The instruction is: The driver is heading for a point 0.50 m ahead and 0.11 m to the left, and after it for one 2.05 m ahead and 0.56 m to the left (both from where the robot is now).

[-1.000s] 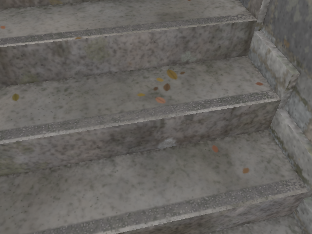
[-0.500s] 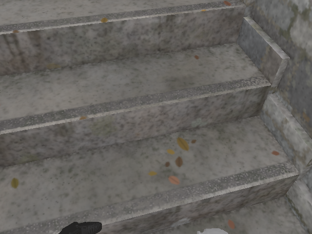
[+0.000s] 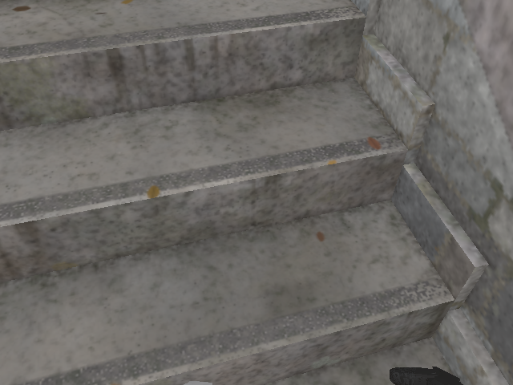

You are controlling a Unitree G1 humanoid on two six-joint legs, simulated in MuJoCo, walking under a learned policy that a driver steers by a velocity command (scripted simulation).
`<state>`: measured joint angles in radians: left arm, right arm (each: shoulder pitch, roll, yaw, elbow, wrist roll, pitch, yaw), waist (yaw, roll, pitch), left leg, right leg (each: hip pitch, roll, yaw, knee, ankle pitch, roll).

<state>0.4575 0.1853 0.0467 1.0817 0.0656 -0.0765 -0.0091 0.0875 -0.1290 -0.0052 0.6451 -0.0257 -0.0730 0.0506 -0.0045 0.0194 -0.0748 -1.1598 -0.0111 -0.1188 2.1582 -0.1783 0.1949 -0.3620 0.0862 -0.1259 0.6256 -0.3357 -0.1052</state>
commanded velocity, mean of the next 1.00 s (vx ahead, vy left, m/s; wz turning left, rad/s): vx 0.31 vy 0.01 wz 0.07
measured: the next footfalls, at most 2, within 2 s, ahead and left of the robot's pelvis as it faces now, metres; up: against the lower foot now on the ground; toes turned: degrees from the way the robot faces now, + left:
left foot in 0.22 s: +0.28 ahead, +0.12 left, +0.17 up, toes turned +3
right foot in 0.64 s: +0.60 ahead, -0.05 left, +0.34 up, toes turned -2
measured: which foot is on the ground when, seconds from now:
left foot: up 0.00-0.20, down 0.22-0.68, up 0.70-1.00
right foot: down 0.00-0.24, up 0.26-0.62, down 0.64-1.00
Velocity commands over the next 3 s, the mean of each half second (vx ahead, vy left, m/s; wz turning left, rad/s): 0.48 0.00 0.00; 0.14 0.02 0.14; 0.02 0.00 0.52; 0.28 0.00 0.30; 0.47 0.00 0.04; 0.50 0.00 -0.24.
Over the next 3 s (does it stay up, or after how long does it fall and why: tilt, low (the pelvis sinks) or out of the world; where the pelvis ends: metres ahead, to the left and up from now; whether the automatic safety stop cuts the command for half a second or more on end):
stays up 1.15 0.44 0.69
